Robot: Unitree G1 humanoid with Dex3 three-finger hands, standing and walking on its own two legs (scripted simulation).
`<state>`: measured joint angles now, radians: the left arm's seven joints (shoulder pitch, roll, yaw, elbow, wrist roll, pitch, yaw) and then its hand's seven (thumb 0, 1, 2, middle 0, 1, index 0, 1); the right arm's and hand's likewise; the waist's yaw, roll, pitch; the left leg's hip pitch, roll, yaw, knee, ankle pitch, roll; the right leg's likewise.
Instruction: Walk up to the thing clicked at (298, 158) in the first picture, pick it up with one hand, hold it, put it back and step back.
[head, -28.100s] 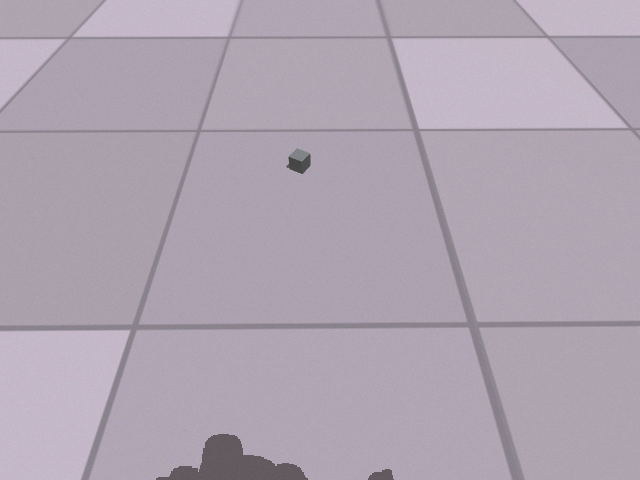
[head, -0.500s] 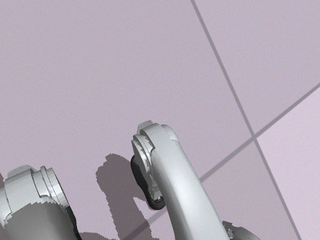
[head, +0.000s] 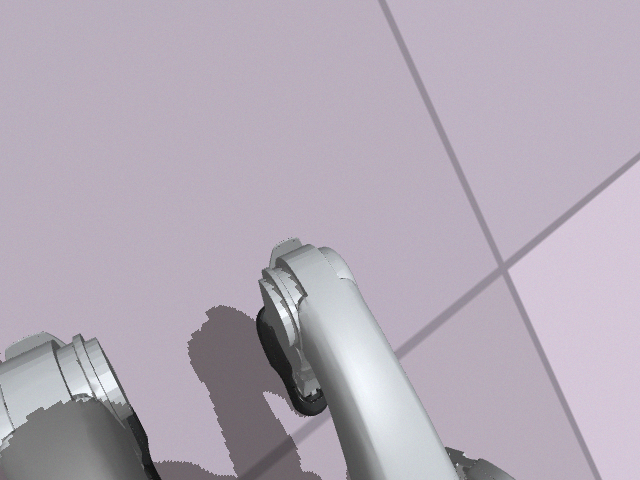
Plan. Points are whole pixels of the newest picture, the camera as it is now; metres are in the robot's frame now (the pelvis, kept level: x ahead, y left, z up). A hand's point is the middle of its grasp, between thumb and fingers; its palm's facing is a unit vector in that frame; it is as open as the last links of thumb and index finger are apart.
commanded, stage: rise first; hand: left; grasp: from above
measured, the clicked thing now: out of the picture +0.49 +0.30 -0.30
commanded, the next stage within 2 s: approach in 1.98 s
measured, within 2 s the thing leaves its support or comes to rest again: neither
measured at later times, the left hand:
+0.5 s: hand out of the picture +0.44 +0.33 -0.22, palm faces -0.11 -0.44 -0.89, open 14.2 cm
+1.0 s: hand out of the picture +0.44 +0.33 -0.21, palm faces -0.10 -0.44 -0.89, open 14.2 cm
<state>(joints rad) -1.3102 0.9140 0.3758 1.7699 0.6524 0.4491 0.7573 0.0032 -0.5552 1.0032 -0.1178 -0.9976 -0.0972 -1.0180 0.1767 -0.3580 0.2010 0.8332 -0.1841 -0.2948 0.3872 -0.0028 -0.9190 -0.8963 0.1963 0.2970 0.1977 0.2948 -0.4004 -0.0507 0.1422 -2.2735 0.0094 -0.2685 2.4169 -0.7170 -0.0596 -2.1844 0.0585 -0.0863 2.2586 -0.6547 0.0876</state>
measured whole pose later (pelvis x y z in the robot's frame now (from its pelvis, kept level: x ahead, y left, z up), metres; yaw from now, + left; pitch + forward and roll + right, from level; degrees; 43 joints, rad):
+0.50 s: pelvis +0.00 +0.00 +0.00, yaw +0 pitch +31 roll -12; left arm -1.30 0.92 0.37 1.81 0.66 0.42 0.76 0.00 -0.55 1.00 -0.10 -1.02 -0.09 -1.03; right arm 0.17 -0.35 0.22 0.83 -0.20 -0.31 0.37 0.00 -0.92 -0.89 0.20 0.30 0.20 0.29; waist -0.41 -0.06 0.16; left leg -2.26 0.01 -0.27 2.41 -0.71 -0.06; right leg -2.18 0.06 -0.09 2.26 -0.64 0.08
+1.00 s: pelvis +0.00 +0.00 +0.00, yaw +0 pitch +31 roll -13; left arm -1.30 0.92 0.36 1.80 0.66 0.45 0.76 0.00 -0.55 1.00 -0.10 -1.01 -0.09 -1.03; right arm 0.18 -0.36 0.20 0.84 -0.19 -0.32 0.38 0.00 -0.92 -0.89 0.20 0.30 0.20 0.29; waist -0.41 -0.05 0.14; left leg -2.26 0.01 -0.27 2.41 -0.71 -0.06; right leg -2.17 0.06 -0.09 2.25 -0.65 0.08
